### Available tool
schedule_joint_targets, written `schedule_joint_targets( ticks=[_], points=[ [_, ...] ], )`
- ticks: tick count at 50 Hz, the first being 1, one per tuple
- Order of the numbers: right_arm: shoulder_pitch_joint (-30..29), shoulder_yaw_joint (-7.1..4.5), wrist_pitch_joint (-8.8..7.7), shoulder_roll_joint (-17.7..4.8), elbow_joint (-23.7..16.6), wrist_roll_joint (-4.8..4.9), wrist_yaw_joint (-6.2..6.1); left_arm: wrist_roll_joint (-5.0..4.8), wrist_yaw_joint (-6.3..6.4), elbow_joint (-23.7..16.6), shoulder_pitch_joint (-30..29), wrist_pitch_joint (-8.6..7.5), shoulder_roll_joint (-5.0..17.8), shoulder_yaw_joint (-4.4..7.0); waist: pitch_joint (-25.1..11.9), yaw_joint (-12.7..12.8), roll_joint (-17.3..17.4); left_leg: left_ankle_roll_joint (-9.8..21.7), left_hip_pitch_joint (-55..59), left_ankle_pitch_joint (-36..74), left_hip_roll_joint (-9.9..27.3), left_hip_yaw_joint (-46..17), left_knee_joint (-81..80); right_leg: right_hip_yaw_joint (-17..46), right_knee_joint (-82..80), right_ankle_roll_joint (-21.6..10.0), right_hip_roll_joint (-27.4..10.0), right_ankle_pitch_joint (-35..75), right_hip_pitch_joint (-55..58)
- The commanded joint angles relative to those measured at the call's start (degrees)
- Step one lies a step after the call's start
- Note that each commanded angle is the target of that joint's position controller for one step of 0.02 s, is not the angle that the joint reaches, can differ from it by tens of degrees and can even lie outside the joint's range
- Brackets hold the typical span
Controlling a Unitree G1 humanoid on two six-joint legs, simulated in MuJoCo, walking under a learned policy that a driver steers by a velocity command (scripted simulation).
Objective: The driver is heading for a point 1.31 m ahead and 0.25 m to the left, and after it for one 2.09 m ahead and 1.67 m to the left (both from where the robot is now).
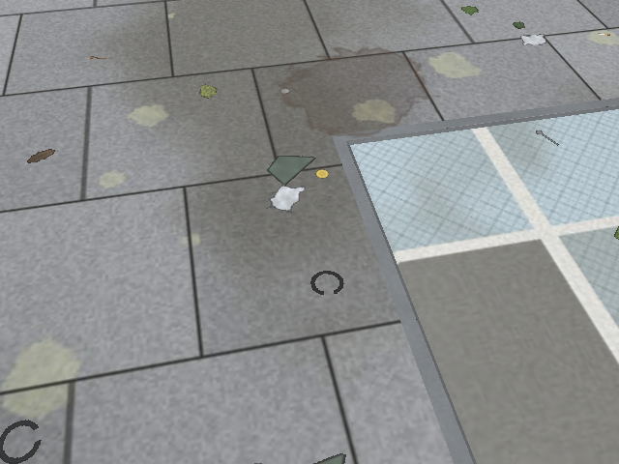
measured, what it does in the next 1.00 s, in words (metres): walks ahead, turning left: right foot, then left foot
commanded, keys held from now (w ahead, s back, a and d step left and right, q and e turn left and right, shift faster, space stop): no key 0.26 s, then q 0.58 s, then w+q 0.04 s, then w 0.12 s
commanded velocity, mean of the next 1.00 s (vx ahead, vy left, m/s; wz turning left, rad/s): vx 0.11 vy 0.00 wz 0.29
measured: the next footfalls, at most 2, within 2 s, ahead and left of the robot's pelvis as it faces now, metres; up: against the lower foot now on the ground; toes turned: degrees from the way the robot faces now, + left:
right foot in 0.22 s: +0.27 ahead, -0.14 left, +0.00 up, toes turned +0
left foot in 0.68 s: +0.15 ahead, +0.08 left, +0.00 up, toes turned +15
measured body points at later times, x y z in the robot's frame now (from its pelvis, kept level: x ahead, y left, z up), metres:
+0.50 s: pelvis +0.14 -0.05 -0.01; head +0.17 -0.06 +0.44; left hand +0.24 +0.22 -0.13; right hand +0.23 -0.31 -0.15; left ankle +0.12 +0.09 -0.69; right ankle +0.23 -0.14 -0.74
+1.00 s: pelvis +0.15 +0.00 +0.01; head +0.16 +0.04 +0.45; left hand +0.19 +0.31 -0.12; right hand +0.32 -0.24 -0.10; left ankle +0.11 +0.07 -0.74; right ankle +0.25 -0.15 -0.70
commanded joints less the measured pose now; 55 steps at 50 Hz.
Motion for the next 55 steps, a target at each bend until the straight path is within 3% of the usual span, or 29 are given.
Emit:
schedule_joint_targets(
  ticks=[1,4,7,9,11,12,13,14,15,16,17,19,22,27,30,32,33,34,35,36,37,38,39,41,42,44,46,52,55],
  points=[
    [-3.6,-0.86,-0.9,-7.1,-3.3,-0.41,-1.07,0.89,0.5,-1.9,3.7,0.21,1.9,0.56,2.3,3.7,4.5,9.2,-8.3,24.9,14.5,-7.3,-8.2,-1.3,-10.0,1.9,-0.7,8.1,3.9],
    [-0.3,-0.96,0.01,-8.6,-2.3,0.23,-1.81,0.69,0.08,-3.0,-2.6,0.07,0.4,-0.11,0.1,0.8,5.1,6.9,-5.3,27.2,13.0,-4.2,-5.4,-3.4,-23.4,2.3,2.4,15.8,8.8],
    [1.4,-0.98,1.07,-9.0,-0.9,0.85,-2.14,0.41,-0.42,-4.0,-5.8,0.47,1.9,0.05,-0.8,-0.3,6.3,6.4,0.3,24.6,15.2,-6.3,-2.1,-2.3,-29.6,1.9,3.7,15.5,10.2],
    [0.4,-0.96,1.6,-8.6,-0.5,1.23,-2.41,0.89,-0.75,-4.3,-5.6,0.24,3.4,0.53,-1.8,0.8,6.8,5.1,3.5,23.9,16.3,-8.1,2.3,-1.7,-33.7,0.4,4.4,12.8,12.2],
    [0.2,-0.68,1.9,-7.5,-0.5,1.43,-2.66,1.7,-0.57,-1.8,0.6,-0.32,6.0,1.73,-4.8,3.2,4.2,2.1,4.1,20.6,12.3,-7.5,10.8,-2.6,-41.7,-1.6,5.3,22.4,22.2],
    [3.8,-0.02,1.43,-5.8,-0.6,0.08,-2.66,2.32,-0.26,-1.1,4.6,-0.43,10.2,2.64,-10.1,2.4,-0.9,-0.3,-1.7,9.7,8.4,-5.5,19.9,3.4,-37.7,-4.5,-2.0,45.8,34.2],
    [12.2,1.81,1.14,0.4,1.8,-0.36,-2.32,2.29,-0.16,-0.5,6.8,0.39,9.8,2.3,-16.4,0.6,-11.3,-3.7,-13.9,-16.8,3.6,-3.0,32.5,13.6,-35.4,-13.9,-12.5,56.2,48.0],
    [11.3,1.6,1.85,-1.6,2.4,0.85,-2.32,1.79,-0.56,-0.2,8.9,0.9,4.9,1.19,-19.0,2.9,-11.6,-5.3,-16.8,-31.7,3.6,-5.8,40.7,19.7,-39.5,-16.9,-15.7,45.9,46.3],
    [6.6,0.45,2.89,-5.9,1.0,1.76,-2.54,1.29,-0.8,-0.9,6.2,1.02,4.6,0.94,-14.9,3.2,-7.2,-5.5,-19.0,-32.1,5.0,-7.8,45.8,19.1,-42.2,-15.1,-14.1,32.2,40.5],
    [1.9,-0.31,4.09,-7.3,-0.5,2.0,-3.17,1.23,-0.52,-2.4,1.4,1.14,5.7,1.07,-11.1,2.6,-3.3,-6.0,-20.9,-29.3,6.2,-7.7,48.2,16.8,-44.3,-13.1,-12.8,23.1,35.1],
    [-0.1,-0.79,5.23,-7.4,-1.2,1.72,-3.78,1.43,-0.14,-3.3,-2.4,1.2,6.4,1.11,-8.2,1.6,-1.9,-6.6,-20.7,-26.1,7.4,-8.0,47.8,14.2,-46.9,-12.0,-11.8,15.8,29.3],
    [0.6,-1.18,6.89,-5.8,-1.6,1.23,-4.74,2.0,0.53,-3.5,-6.0,1.68,7.0,1.41,-5.3,-0.3,-4.0,-7.5,-16.1,-21.2,7.9,-6.4,44.6,8.2,-50.2,-10.7,-8.7,8.3,20.6],
    [1.2,-1.83,7.71,-4.9,-2.4,1.32,-5.15,1.92,1.76,-2.8,-4.7,2.46,7.2,1.96,-5.4,0.1,-4.8,-7.7,-15.2,-19.1,7.4,-3.9,43.0,3.7,-51.3,-12.0,-8.5,7.2,19.4],
    [-3.0,-2.37,8.31,-4.7,-6.0,1.27,-4.57,1.17,3.26,-2.6,-5.8,3.72,8.7,2.91,-6.2,1.2,-4.8,-6.6,-13.7,-16.5,8.4,-2.1,34.6,0.9,-51.9,-12.2,-10.6,3.8,21.7],
    [-2.6,-2.98,8.4,-5.4,-7.1,1.31,-3.81,0.31,3.36,-2.3,-6.7,4.5,9.6,3.38,-6.3,0.6,-5.4,-4.7,-9.9,-14.8,7.7,-0.4,27.4,-0.9,-50.6,-10.7,-11.3,2.6,22.6],
    [0.9,-3.58,8.52,-5.6,-6.4,1.07,-3.17,-0.77,3.28,-2.2,-8.1,5.17,9.6,3.48,-6.2,-1.7,-4.4,-2.1,-3.6,-8.6,5.8,1.9,17.0,-3.8,-46.8,-7.6,-9.9,0.0,21.1],
    [2.3,-4.15,8.65,-6.7,-6.1,0.66,-2.93,-1.1,3.08,-1.5,-6.8,5.56,8.2,3.28,-5.0,-2.1,-1.6,-0.1,-0.4,-6.1,5.5,0.0,10.7,-6.6,-41.2,-4.2,-7.6,-2.9,18.4],
    [2.6,-5.3,8.74,-11.0,-7.1,0.33,-3.42,-0.23,2.4,-1.5,-5.1,5.96,5.0,2.72,-2.3,-0.8,10.5,4.5,3.2,-0.7,15.5,-15.8,1.6,-12.9,-25.8,1.5,-1.3,-10.1,8.6],
    [1.8,-6.21,8.25,-17.5,-9.7,-0.71,-3.58,1.04,2.61,-5.0,-9.3,5.54,4.0,2.49,1.0,-0.7,20.0,13.6,1.3,8.7,27.1,-34.4,-2.1,-10.5,-14.2,4.8,7.5,-24.0,-4.3],
    [2.1,-5.68,6.64,-15.2,-9.8,-2.41,-3.47,1.27,2.57,-6.3,-13.9,5.22,5.3,2.95,-0.3,-1.8,14.2,15.6,-1.4,6.6,26.3,-34.0,-3.1,-2.2,-4.6,3.8,7.3,-23.7,-3.8],
    [-1.6,-5.49,5.31,-14.2,-10.7,-1.71,-3.58,0.59,2.44,-5.7,-11.6,5.23,6.7,3.48,-0.3,1.0,12.1,12.3,-1.1,6.3,23.0,-28.2,-2.2,0.1,-2.1,3.1,6.4,-17.6,-4.3],
    [-5.5,-5.41,4.78,-13.0,-11.9,-0.06,-3.67,0.89,2.66,-4.1,-9.3,5.29,7.7,4.04,-1.0,2.6,9.0,8.6,-0.4,5.2,20.0,-24.2,-0.8,0.6,-1.8,2.9,5.8,-13.0,-4.0],
    [-7.6,-4.91,4.69,-11.4,-12.9,1.1,-3.74,1.45,2.98,-3.3,-8.6,5.32,8.4,4.37,-1.8,2.8,8.4,6.8,0.3,6.7,18.8,-22.4,0.0,0.7,-1.7,3.2,5.7,-10.0,-3.9],
    [-5.6,-4.2,4.85,-9.3,-12.8,1.11,-4.09,1.36,2.83,-3.4,-8.2,5.03,7.3,4.37,-4.2,2.7,8.0,6.7,1.4,13.4,17.3,-20.5,1.2,0.4,0.1,3.9,6.7,-6.3,-1.6],
    [-4.1,-4.19,4.9,-9.2,-12.6,1.03,-4.3,0.99,2.81,-3.6,-8.2,4.87,6.6,4.22,-4.8,2.4,8.2,7.0,3.3,15.2,17.0,-20.4,1.6,0.6,-0.8,4.1,6.9,-5.3,-1.9],
    [-0.8,-4.43,4.85,-9.4,-12.0,1.78,-4.64,0.49,2.34,-4.3,-9.7,4.27,5.8,3.88,-5.1,0.9,8.9,6.9,7.2,-1.8,16.1,-22.5,-1.0,0.8,-8.2,4.1,6.4,-2.2,-3.9],
    [0.0,-4.56,4.56,-10.2,-11.9,1.74,-4.93,0.03,1.48,-5.0,-12.5,3.49,5.9,3.73,-3.1,-0.6,11.0,7.1,8.9,-15.3,16.9,-25.4,-4.8,0.7,-16.5,4.4,5.8,0.3,-4.6],
    [0.9,-4.74,3.14,-11.5,-10.6,1.11,-4.12,-0.33,-0.94,-4.6,-14.0,0.1,5.2,2.94,-0.7,-2.9,10.3,8.2,5.6,-14.2,17.0,-24.4,-6.2,-1.9,-30.1,3.5,5.7,0.4,5.3],
    [0.2,-4.41,3.36,-11.1,-10.1,0.8,-3.63,-0.14,-1.14,-4.7,-14.0,-0.75,5.2,2.54,0.8,-2.7,9.8,8.2,4.0,-3.9,16.0,-23.3,-3.3,-3.1,-34.2,2.3,6.6,-1.5,10.1]
  ],
)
